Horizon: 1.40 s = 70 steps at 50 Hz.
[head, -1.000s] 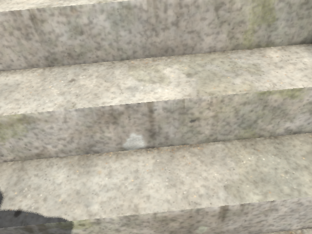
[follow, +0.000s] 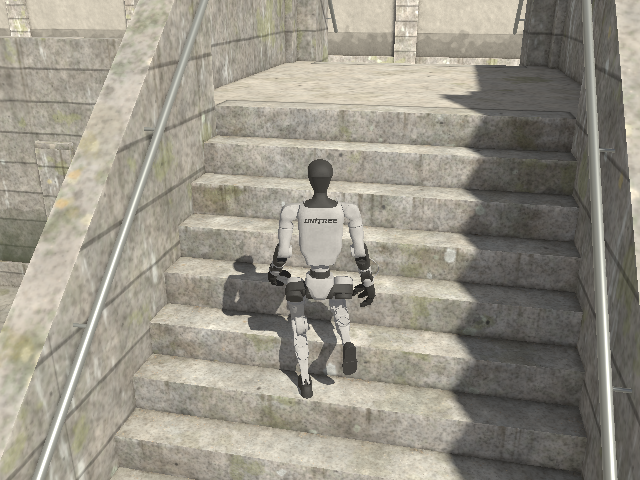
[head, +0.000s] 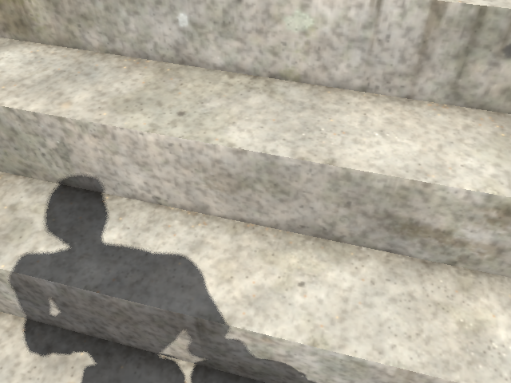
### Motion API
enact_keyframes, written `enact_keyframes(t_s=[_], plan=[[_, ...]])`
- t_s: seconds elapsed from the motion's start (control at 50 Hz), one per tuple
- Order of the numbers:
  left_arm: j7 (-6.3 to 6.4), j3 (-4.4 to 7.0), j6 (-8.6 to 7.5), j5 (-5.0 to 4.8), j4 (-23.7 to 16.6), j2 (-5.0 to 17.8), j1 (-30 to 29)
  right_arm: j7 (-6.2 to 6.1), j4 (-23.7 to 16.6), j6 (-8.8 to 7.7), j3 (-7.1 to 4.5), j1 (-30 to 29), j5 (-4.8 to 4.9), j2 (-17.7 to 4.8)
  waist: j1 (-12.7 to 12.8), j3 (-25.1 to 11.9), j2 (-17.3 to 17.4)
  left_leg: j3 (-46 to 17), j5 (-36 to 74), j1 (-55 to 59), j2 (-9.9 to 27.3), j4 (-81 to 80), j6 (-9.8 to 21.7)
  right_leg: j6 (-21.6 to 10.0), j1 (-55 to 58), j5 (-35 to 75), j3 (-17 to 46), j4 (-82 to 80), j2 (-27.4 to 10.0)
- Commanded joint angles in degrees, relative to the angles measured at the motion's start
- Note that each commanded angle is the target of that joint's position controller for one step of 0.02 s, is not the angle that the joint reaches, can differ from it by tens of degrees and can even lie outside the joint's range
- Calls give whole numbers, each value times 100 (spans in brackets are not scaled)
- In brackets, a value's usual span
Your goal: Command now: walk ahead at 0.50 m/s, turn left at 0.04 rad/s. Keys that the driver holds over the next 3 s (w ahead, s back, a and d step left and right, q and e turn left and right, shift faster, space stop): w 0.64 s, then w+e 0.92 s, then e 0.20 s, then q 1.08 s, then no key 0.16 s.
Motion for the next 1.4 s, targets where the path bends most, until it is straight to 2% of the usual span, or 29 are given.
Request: enact_keyframes(t_s=[0.02,0.14,0.22,0.26,0.3,0.32,0.36,0.38,0.42,0.46,0.58,0.66,0.72,0.76,0.8,0.82,0.86,0.88,0.92,0.98,1.04,1.12,1.22,1.26,1.3,1.34,1.36,1.38,1.4], plan=[[82,-480,119,-130,-448,-935,19,54,244,-388,220,245,-57,437,117,804,170,-1909,1555,369,1423,-3196,369,-34,-1746,-603,116,554,22],[249,-697,403,-191,-1037,-794,-1565,173,712,-648,271,1075,139,20,4,859,3,-1137,557,1018,1088,-4267,0,-243,-2871,-1309,-696,254,-261],[116,-851,555,-236,-1219,-971,-2299,-302,742,-428,124,1828,169,-317,-474,65,811,-839,2849,2150,1262,-5700,738,-349,-898,-1929,-1922,-2278,-799],[61,-761,492,-346,-489,-793,-1124,-330,291,-507,157,1431,372,-492,-88,-837,792,-208,9277,2130,1336,-4453,932,-421,1664,-2853,-2423,-3720,-121],[129,-561,500,-344,-243,-156,263,-138,175,-702,-33,1454,442,-1117,499,-1918,1587,-424,12003,3223,1712,-2219,1046,-433,2871,-3697,-1953,-5274,286],[131,-309,542,-110,-16,393,952,14,30,-788,-91,1334,379,-1108,758,-2368,1582,-702,10714,2786,1554,-719,867,-621,3747,-4201,-674,-5874,-123],[392,180,851,37,515,1332,1115,390,-712,-703,-231,81,34,-571,835,-1751,-761,-1258,2771,-1013,-437,4160,442,-1444,4129,-7522,5394,-10831,-1765],[318,220,725,-33,532,1205,150,352,-1280,-622,-112,-260,-325,149,298,-1043,-177,-2323,2393,-2181,-441,6737,289,-879,3481,-7272,5237,-10946,-2007],[261,-55,472,-30,1390,156,-44,178,-1835,-451,252,-575,-278,963,-453,796,219,-2095,2595,-3532,-294,7739,427,-502,1995,-5277,2705,-9901,-1910],[124,-318,276,57,1914,-735,105,77,-1731,-311,471,100,-127,1200,-988,1015,544,-2206,2414,-3624,-260,7533,406,-194,1586,-3456,1160,-9760,-1490],[27,-172,-252,-217,2129,286,1037,-255,-1806,20,473,-662,55,803,-740,846,81,-1375,2001,-4563,-12,7468,243,-401,2844,-1913,62,-10607,-1481],[59,-153,-202,-145,2264,256,1987,-127,-2589,-82,665,-2435,-17,917,-150,974,129,-643,983,-6009,608,6914,302,-340,4451,-2737,69,-11232,-1522],[291,-80,-109,-266,2267,242,2607,52,-3050,100,780,-3113,-89,942,374,427,-203,119,819,-4823,756,5214,260,-657,4928,-510,65,-12200,-1381],[379,-82,-34,-376,2111,162,2230,133,-2837,137,862,-2734,189,1205,56,-35,-307,659,-200,-1637,376,2655,475,-735,4036,2475,-738,-12433,-1214],[242,26,-308,-274,1809,906,2288,22,-2255,140,536,-827,236,684,-687,-1607,-868,377,-267,523,-266,2425,558,-802,4889,8609,-645,-10325,-1765],[35,198,-480,-426,1638,1439,1901,-48,-2165,174,348,3,156,132,-1302,-2226,-1042,-202,-433,1364,-285,1234,553,-697,5209,8625,-561,-9075,-1798],[-358,210,-575,-460,1063,874,1194,-243,-1729,249,-114,1198,-250,-973,-1745,-2710,580,-4787,-2319,2947,1858,-1660,1474,-216,2346,3773,-556,-5072,-305],[-409,281,-468,-90,741,554,700,-231,-1744,333,-220,488,-147,-1104,-1519,-2553,1086,-6556,-3482,2339,2281,-3190,1547,-52,1360,36,-106,-1797,262],[-155,102,-175,215,-251,-277,-166,-150,-1210,163,-157,-885,13,-578,-454,-995,476,-5190,-3485,938,2434,-2813,1008,-97,-220,237,22,440,-240],[7,-261,138,75,-231,-851,699,-81,-67,-169,253,-694,-175,721,605,520,-41,-2339,-828,-437,2058,-2846,137,-287,-824,150,108,614,-372],[53,-291,345,-229,-235,-797,286,12,276,-483,216,-299,-146,319,486,873,314,-1001,628,-119,2120,-3533,110,-260,-1547,-183,-7,789,-203],[338,-269,527,-238,-564,-600,-534,57,534,-648,137,401,-26,-249,327,1005,92,-330,668,1308,2063,-4252,124,-394,-2971,-1388,-56,1838,-134],[205,-301,704,-87,-1235,-336,-1963,-146,552,-582,5,1185,-16,-478,-119,589,503,458,949,2358,1528,-4958,132,-261,-2458,-1519,-1269,-1147,-497],[102,-452,803,-226,-1316,-488,-2002,-204,555,-488,-81,1223,110,-667,-274,351,1182,897,2779,2817,1580,-5806,520,-447,-1161,-2645,-2018,-3087,-822],[131,-427,787,-279,-702,-416,-801,-317,213,-491,-24,1080,442,-1094,165,-607,1191,1105,10578,2959,1955,-4215,886,-499,1185,-3347,-2687,-3823,-15],[83,-173,658,-169,-248,371,1062,-78,-222,-529,-204,722,612,-1731,771,-2174,1580,723,11811,3623,2102,-1291,841,-645,3021,-3768,-1570,-5607,584],[129,55,694,-94,-197,976,1141,149,-737,-589,-221,262,413,-1549,750,-2189,1128,390,9658,2129,1699,193,479,-889,3724,-4215,518,-6860,121],[210,327,831,-49,-269,1577,781,458,-1343,-658,-160,-259,183,-1054,453,-2182,-275,-169,3366,158,566,2123,101,-1254,4248,-6071,3884,-9214,-805],[203,506,910,8,-449,1797,-16,555,-1715,-597,-160,-761,-121,-578,328,-2013,-87,-1423,1973,-1147,-11,5264,-164,-1196,4003,-7157,5525,-10552,-1196]])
